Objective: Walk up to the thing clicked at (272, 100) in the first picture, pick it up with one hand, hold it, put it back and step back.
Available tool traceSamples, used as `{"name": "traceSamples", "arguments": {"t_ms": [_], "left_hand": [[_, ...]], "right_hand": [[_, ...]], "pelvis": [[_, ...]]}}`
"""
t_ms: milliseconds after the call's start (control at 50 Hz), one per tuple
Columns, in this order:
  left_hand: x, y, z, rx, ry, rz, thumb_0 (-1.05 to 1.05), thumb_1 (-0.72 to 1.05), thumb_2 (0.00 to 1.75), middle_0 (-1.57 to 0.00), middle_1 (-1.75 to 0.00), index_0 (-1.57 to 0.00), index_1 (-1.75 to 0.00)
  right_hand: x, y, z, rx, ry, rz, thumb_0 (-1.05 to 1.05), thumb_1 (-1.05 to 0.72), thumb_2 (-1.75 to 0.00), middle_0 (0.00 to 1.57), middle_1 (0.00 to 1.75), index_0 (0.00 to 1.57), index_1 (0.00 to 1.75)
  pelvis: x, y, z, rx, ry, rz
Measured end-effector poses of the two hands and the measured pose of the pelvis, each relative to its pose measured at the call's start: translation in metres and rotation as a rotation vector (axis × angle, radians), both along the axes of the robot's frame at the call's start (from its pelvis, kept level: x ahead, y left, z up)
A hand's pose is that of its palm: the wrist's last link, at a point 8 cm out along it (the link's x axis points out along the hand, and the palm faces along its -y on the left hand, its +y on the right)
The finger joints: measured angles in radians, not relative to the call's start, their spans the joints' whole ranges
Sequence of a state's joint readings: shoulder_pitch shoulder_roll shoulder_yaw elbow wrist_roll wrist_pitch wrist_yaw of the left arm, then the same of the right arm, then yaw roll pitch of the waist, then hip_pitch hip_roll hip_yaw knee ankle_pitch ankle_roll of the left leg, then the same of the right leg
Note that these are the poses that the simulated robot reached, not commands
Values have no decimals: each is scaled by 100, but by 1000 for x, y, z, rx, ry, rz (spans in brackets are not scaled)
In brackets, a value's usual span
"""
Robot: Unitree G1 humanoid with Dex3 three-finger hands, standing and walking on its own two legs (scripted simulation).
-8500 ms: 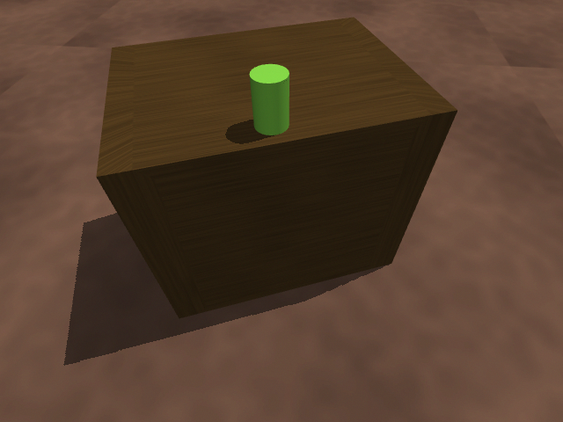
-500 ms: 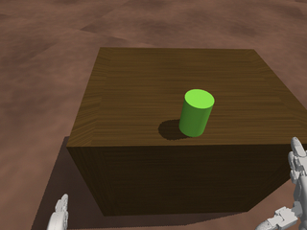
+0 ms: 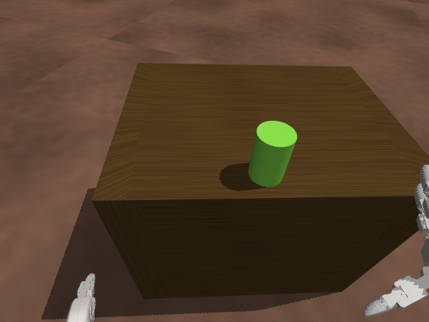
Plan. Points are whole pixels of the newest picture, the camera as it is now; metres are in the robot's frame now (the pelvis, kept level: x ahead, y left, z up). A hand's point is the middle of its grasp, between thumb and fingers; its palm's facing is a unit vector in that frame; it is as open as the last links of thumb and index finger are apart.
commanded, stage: go down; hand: right
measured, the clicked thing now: (270, 154) +0.47 -0.13 +0.04
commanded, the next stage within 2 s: none
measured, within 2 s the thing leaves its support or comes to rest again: neither
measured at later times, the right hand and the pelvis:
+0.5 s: hand (389, 225) +0.22 -0.24 +0.14, palm faces +0.29 +0.89 -0.35, open 17.7 cm; pelvis +0.01 +0.00 +0.00, yaw +0 degrees
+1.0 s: hand (389, 175) +0.31 -0.29 +0.15, palm faces +0.08 +0.99 -0.12, open 17.6 cm; pelvis +0.02 +0.00 +0.00, yaw +1 degrees
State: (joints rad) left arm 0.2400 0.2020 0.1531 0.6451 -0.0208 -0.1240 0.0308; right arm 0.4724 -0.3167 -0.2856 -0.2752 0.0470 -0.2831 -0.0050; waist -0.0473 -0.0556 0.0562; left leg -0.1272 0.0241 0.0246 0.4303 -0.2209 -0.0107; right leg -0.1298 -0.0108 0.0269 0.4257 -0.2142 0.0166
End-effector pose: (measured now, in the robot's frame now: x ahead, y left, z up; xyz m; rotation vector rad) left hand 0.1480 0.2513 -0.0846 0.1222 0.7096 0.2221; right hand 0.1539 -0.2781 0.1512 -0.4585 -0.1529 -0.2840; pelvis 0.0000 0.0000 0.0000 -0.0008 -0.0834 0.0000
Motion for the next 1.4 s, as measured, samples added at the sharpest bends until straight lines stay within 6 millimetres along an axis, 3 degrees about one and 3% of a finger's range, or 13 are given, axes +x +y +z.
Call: {"name": "traceSamples", "arguments": {"t_ms": [220, 380, 560, 700, 900, 1240, 1400], "left_hand": [[7, 0, 3, 7, -15, -8, -1, -54, 7, -5, -6, -5, -6], [10, 9, -2, 26, 20, 20, -1, -54, 5, -5, -5, -4, -5], [18, 4, -1, 21, -2, 31, -1, -53, 4, -5, -5, -4, -5], [18, 8, 3, 68, -10, 39, -1, -53, 4, -5, -5, -4, -4], [9, 3, -1, 105, 20, 37, -1, -54, 5, -5, -5, -4, -5], [23, 3, 12, 150, -35, 21, -1, -55, 6, -5, -5, -4, -5], [9, 6, 2, 166, 5, 21, -1, -54, 6, -5, -5, -4, -5]], "right_hand": [[1, 6, 7, 2, -75, 26, -1, 59, -4, 5, 6, 5, 6], [13, -5, 3, 22, -83, 15, -1, 60, -3, 5, 6, 5, 6], [42, -19, 6, 76, -67, 49, -1, 61, -3, 4, 6, 5, 5], [80, -43, 2, 198, -8, 88, -1, 60, -2, 5, 5, 5, 5], [127, -59, -1, 314, 75, 191, -1, 58, -2, 5, 5, 5, 5], [135, -74, -7, 404, 108, 203, -1, 57, -3, 5, 5, 5, 5], [158, -81, -4, 427, 161, 237, -1, 57, -3, 5, 5, 5, 5]], "pelvis": [[4, 1, -1, -2, 13, -2], [6, 1, -3, 0, 21, -1], [6, 4, -2, 0, 25, -6], [7, 4, -2, 0, 38, -10], [13, -2, -2, 3, 72, 3], [17, -4, -4, 8, 82, -1], [11, -2, -6, 11, 105, -1]]}}
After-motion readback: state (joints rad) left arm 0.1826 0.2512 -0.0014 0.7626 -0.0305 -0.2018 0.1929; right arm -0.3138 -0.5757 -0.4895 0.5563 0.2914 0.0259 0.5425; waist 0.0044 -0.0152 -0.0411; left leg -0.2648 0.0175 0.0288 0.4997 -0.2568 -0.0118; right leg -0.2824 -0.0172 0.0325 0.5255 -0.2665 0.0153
